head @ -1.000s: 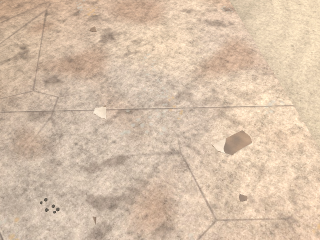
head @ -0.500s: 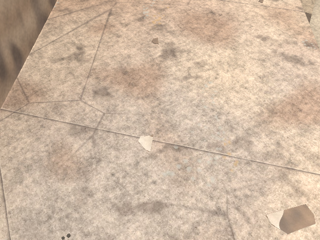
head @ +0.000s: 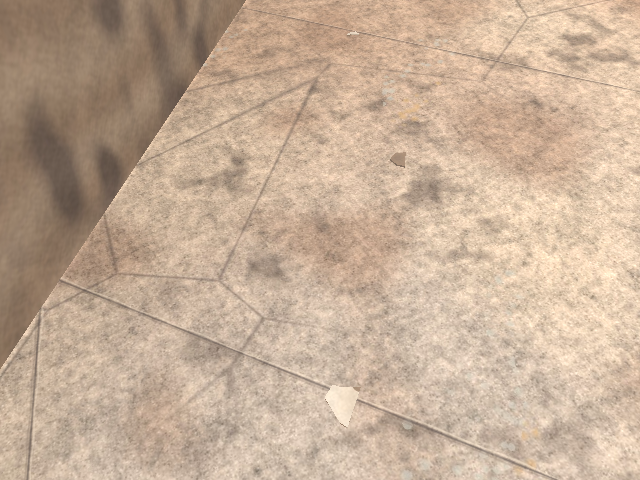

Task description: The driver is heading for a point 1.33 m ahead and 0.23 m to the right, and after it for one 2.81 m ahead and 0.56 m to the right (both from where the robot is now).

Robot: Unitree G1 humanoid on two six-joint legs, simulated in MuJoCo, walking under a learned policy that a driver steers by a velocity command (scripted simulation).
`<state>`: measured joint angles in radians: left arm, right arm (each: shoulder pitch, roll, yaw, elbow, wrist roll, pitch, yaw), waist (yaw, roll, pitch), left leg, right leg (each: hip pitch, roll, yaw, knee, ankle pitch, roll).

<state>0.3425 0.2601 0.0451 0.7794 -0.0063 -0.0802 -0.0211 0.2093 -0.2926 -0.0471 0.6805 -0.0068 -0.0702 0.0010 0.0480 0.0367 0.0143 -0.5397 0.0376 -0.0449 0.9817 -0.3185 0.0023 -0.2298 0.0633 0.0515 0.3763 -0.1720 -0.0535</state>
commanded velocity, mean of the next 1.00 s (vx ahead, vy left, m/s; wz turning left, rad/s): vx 0.50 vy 0.00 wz -0.34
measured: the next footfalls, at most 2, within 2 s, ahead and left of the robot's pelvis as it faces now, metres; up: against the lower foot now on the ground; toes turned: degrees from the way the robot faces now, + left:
left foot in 0.24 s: +0.28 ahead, +0.14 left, +0.00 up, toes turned -10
right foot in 0.72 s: +0.47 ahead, -0.21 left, +0.00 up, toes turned -27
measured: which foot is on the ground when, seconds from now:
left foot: up 0.00-0.22, down 0.24-0.72, up 0.74-1.00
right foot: down 0.00-0.24, up 0.26-0.70, down 0.72-1.00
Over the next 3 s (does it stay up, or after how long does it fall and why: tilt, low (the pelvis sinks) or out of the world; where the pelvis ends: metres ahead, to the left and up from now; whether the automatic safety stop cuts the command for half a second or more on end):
stays up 1.26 -0.20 0.00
